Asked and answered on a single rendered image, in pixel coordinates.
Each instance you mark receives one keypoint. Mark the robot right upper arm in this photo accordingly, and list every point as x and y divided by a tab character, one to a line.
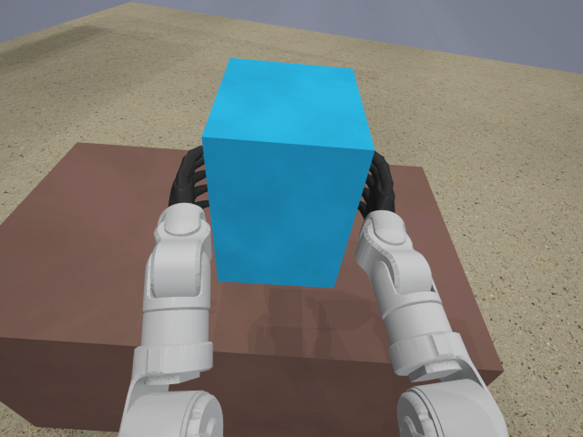
459	408

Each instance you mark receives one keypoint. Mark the left robot forearm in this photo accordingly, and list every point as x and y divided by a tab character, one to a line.
175	344

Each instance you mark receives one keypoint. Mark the carton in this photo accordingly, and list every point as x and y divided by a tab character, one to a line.
287	151

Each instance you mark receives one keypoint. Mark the right robot hand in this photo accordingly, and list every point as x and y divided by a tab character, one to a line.
380	194

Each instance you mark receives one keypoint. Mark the robot left upper arm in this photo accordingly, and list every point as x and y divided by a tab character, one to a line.
174	414

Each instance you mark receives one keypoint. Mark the pedestal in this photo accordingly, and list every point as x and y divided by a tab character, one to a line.
288	361

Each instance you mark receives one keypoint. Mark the left robot hand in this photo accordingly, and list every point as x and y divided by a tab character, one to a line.
183	190

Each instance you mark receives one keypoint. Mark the right robot forearm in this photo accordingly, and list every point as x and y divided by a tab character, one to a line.
423	345

